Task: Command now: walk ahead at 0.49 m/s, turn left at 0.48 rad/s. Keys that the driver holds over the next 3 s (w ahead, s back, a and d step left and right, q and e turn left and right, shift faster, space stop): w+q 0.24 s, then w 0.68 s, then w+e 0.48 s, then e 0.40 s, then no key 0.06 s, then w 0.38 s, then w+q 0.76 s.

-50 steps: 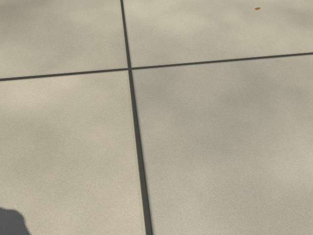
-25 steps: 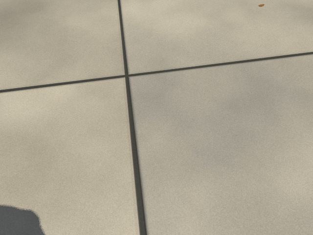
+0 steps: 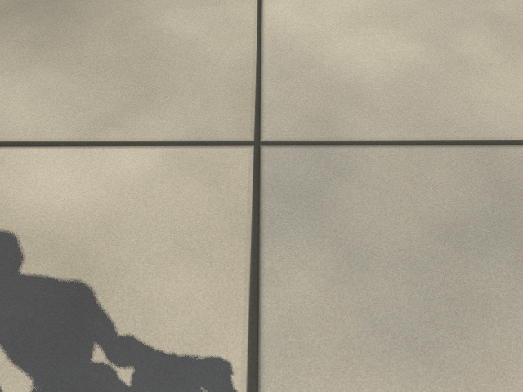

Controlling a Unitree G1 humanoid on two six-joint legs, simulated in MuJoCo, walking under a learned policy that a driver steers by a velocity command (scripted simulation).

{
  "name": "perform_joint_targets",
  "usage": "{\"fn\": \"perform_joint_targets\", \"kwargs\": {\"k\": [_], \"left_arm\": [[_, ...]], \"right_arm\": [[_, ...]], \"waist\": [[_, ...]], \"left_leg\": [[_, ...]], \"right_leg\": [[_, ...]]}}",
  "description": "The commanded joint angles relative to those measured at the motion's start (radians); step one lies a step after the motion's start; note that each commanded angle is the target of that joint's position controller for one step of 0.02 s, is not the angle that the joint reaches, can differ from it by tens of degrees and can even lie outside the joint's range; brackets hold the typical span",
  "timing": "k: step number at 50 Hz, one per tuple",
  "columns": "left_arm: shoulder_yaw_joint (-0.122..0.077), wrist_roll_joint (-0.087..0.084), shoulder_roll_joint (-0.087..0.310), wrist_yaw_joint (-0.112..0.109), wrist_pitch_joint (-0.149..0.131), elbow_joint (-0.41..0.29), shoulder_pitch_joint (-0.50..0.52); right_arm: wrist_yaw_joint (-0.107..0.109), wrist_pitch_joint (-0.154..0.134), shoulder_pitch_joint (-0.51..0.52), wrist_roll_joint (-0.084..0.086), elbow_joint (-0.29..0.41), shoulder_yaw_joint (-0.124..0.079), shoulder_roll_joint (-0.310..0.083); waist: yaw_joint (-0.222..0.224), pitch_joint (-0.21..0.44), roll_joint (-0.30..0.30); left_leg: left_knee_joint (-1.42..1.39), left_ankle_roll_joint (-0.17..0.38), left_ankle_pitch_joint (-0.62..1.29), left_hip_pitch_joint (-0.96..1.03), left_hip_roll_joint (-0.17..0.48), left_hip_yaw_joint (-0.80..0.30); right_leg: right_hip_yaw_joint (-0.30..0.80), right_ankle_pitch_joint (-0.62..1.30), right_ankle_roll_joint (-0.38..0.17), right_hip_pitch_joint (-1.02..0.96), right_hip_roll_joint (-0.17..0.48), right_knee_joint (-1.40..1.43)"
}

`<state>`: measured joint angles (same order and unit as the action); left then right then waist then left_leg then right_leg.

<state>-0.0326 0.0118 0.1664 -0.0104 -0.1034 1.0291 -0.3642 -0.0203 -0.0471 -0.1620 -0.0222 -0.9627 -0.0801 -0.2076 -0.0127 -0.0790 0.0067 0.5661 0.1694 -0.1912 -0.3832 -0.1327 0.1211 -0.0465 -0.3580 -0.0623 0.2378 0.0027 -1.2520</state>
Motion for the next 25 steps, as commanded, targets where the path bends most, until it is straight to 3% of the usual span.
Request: {"fn": "perform_joint_targets", "kwargs": {"k": [1,3,4,7,12,18,20,22,23,24,25], "left_arm": [[-0.028,0.012,0.12,0.005,-0.022,-0.124,0.053],[-0.025,0.033,0.089,0.008,0.017,-0.13,0.029],[-0.023,0.036,0.08,0.01,0.032,-0.139,0.034],[-0.026,0.036,0.101,0.017,0.053,-0.2,0.171],[-0.024,0.029,0.116,0.029,0.059,-0.285,0.375],[-0.001,0.019,0.102,0.044,0.043,-0.353,0.522],[-0.005,0.014,0.122,0.041,0.032,-0.352,0.472],[-0.027,0.01,0.175,0.023,0.021,-0.297,0.286],[-0.037,0.011,0.196,0.01,0.012,-0.255,0.134],[-0.052,0.036,0.256,-0.006,0.006,-0.234,-0.025],[-0.081,0.049,0.347,0.003,0.015,-0.212,-0.077]], "right_arm": [[0.012,-0.009,-0.111,0.009,0.009,-0.017,-0.091],[0.02,-0.029,-0.13,0.017,0.005,-0.007,-0.081],[0.022,-0.036,-0.148,0.019,0.002,-0.01,-0.102],[0.023,-0.038,-0.21,0.024,0.005,-0.014,-0.133],[0.023,-0.026,-0.329,0.022,0.011,-0.013,-0.136],[0.04,-0.029,-0.402,0.006,0.004,0.0,-0.122],[0.046,-0.035,-0.366,0.003,0.012,-0.002,-0.144],[0.044,-0.044,-0.325,0.0,0.018,-0.008,-0.178],[0.037,-0.048,-0.301,0.003,0.022,-0.008,-0.182],[0.03,-0.053,-0.307,0.011,0.051,0.005,-0.134],[0.026,-0.042,-0.483,0.06,0.036,0.02,-0.04]], "waist": [[0.01,0.047,0.087],[0.047,0.048,0.055],[0.053,0.053,0.032],[0.021,0.018,-0.013],[-0.06,0.028,-0.061],[-0.109,0.01,-0.092],[-0.065,0.019,-0.103],[0.02,0.103,-0.109],[0.097,0.18,-0.084],[0.147,0.307,-0.008],[0.083,0.445,0.269]], "left_leg": [[-0.366,0.167,0.096,0.28,0.358,-0.543],[-0.364,0.139,0.256,0.197,0.297,-0.442],[-0.368,0.14,0.274,0.183,0.284,-0.419],[-0.39,0.108,0.298,0.181,0.246,-0.389],[-0.35,0.029,0.405,0.325,0.226,-0.408],[-0.312,0.024,0.554,0.472,0.249,-0.397],[-0.275,0.007,0.657,0.476,0.27,-0.392],[-0.103,-0.022,0.898,0.478,0.259,-0.37],[0.069,-0.036,0.859,0.425,0.226,-0.334],[0.322,-0.043,0.549,0.255,0.18,-0.312],[0.689,-0.094,-0.244,-0.068,-0.004,-0.212]], "right_leg": [[0.102,0.082,0.005,0.378,0.085,-0.042],[0.096,0.067,0.037,0.301,0.098,0.046],[0.084,0.066,0.052,0.304,0.099,0.087],[0.052,0.172,0.091,0.383,0.105,0.225],[0.041,0.339,0.104,0.485,0.072,0.42],[-0.002,0.359,0.059,0.449,0.02,0.64],[0.004,0.325,0.022,0.326,0.002,0.718],[-0.008,0.252,-0.02,0.096,-0.053,0.761],[0.005,0.305,-0.046,-0.093,-0.03,0.819],[0.201,0.215,-0.091,-0.342,0.16,0.796],[0.684,0.224,-0.268,-0.613,0.435,0.851]]}}
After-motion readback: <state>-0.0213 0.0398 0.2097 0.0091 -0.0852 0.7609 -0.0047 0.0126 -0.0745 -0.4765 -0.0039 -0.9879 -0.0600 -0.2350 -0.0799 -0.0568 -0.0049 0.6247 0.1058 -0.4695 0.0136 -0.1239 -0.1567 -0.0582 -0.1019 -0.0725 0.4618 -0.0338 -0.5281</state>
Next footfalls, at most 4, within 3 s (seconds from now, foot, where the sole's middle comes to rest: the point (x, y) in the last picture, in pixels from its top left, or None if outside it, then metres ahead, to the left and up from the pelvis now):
0.48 right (309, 385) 0.46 -0.08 -0.76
1.02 left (208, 301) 0.69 0.18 -0.76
1.56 right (262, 217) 0.97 0.03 -0.76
2.16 left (205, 207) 1.01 0.20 -0.76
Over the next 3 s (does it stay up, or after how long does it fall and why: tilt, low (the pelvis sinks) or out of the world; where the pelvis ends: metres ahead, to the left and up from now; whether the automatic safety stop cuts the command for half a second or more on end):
stays up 1.30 0.02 0.02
